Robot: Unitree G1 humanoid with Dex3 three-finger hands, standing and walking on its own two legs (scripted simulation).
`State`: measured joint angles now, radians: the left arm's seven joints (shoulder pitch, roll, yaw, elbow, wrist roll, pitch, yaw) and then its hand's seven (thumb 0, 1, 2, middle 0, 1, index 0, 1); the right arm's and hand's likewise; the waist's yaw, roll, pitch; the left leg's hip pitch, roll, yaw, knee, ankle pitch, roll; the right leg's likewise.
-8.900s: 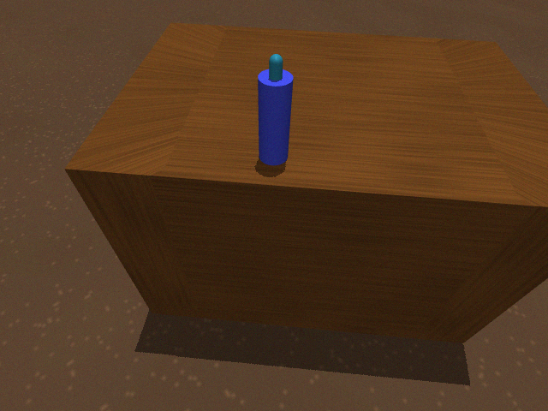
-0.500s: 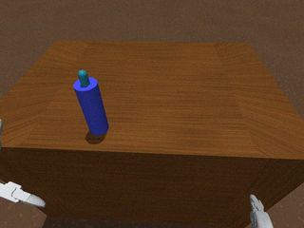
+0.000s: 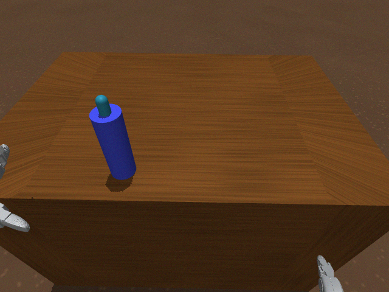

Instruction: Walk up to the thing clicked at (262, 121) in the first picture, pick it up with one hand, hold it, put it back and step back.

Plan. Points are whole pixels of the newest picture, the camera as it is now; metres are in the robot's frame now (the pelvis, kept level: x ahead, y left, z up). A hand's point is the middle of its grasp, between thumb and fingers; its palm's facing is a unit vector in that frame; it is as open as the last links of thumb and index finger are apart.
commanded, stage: go down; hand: left
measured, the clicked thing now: (113, 138) +0.44 +0.20 +0.09
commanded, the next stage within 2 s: none
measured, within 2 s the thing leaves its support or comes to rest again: neither
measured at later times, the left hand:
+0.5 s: hand out of the picture +0.30 +0.36 +0.16, palm faces +0.19 -0.98 +0.01, open 17.6 cm
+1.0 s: hand out of the picture +0.31 +0.38 +0.17, palm faces +0.20 -0.98 +0.00, open 17.6 cm
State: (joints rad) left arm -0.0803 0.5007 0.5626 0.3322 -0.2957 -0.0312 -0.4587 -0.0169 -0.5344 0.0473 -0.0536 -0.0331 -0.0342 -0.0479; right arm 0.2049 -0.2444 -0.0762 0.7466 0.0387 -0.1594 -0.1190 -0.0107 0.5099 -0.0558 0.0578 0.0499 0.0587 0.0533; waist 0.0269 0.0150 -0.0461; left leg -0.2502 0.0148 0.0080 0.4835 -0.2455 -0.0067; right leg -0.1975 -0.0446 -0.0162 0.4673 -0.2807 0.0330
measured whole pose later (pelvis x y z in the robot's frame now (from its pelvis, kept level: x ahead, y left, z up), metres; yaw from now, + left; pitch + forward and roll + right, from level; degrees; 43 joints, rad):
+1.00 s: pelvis +0.00 +0.00 +0.00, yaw +1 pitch +5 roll -1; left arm -0.44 0.74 0.63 0.78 -0.25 0.04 -0.59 -0.02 -0.56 0.06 -0.05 -0.04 -0.04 -0.05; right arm 0.19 -0.22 0.00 0.80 0.02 -0.22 -0.20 -0.01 0.53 -0.05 0.06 0.05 0.06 0.05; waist 0.00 -0.01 -0.08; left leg -0.35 0.02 -0.01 0.51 -0.24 0.00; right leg -0.28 -0.04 -0.03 0.46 -0.26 0.04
